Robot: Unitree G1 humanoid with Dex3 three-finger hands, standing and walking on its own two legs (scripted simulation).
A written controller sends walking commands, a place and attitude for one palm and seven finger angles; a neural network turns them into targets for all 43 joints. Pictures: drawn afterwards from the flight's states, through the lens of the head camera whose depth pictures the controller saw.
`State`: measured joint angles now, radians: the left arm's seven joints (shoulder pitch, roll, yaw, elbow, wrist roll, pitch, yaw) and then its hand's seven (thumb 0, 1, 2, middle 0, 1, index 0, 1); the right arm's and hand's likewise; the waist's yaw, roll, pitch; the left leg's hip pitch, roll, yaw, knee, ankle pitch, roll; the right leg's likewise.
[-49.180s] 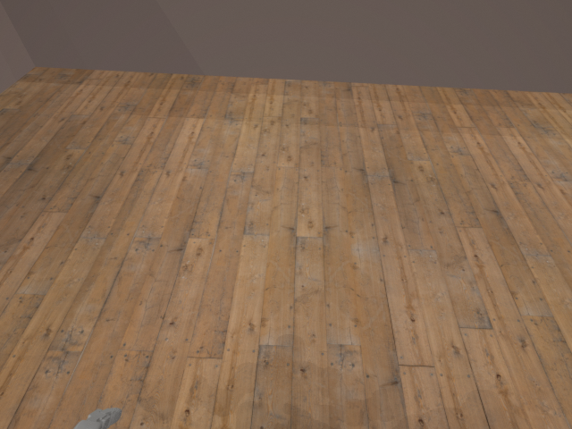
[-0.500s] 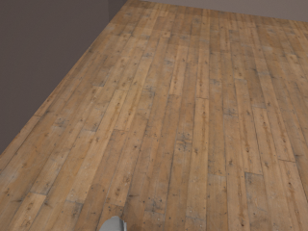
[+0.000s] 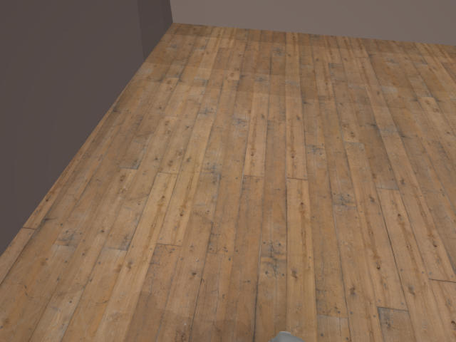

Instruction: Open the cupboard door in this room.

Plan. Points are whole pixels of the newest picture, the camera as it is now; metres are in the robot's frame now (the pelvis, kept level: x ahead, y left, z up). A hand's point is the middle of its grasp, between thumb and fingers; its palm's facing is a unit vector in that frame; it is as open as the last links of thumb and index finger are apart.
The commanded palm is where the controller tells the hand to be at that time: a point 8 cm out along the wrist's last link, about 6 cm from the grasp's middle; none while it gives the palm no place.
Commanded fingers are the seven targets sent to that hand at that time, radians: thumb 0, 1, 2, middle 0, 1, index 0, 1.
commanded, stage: turn to face it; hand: left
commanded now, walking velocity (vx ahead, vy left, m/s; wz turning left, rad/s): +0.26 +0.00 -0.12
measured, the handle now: out of the picture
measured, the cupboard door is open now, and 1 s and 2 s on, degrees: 47 47 47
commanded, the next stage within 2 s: none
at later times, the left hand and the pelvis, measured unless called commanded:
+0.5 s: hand (153, 324) +0.19 +0.18 -0.20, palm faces +0.20 -0.97 -0.17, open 7.3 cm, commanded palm none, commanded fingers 0.00 0.90 0.90 -0.20 -0.30 -0.20 -0.30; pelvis +0.17 -0.02 -0.02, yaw +10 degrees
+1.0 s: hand (169, 322) +0.19 +0.14 -0.17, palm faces +0.46 -0.85 -0.25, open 7.3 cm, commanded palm none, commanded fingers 0.00 0.90 0.90 -0.20 -0.30 -0.20 -0.30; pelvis +0.23 -0.07 +0.00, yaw +29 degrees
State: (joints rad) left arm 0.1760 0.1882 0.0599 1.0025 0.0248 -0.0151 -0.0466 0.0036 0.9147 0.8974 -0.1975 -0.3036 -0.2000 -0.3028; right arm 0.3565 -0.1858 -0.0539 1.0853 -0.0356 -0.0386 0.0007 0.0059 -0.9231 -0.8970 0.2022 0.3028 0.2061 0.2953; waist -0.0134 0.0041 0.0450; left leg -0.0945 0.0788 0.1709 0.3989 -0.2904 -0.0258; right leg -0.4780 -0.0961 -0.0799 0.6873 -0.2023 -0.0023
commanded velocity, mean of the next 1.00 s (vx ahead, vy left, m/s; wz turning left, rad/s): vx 0.01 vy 0.00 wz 0.55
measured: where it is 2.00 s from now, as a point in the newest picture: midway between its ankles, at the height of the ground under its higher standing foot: (255, 323)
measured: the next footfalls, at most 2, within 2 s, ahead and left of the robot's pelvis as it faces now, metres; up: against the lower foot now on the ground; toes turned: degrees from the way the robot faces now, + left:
right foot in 0.06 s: +0.15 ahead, -0.14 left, +0.00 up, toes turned -7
left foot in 0.40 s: +0.26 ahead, +0.09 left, +0.00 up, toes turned +15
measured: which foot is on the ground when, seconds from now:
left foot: down 0.00-0.06, up 0.08-0.38, down 0.40-0.76, up 0.78-1.00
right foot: up 0.00-0.04, down 0.06-0.40, up 0.42-0.74, down 0.76-1.00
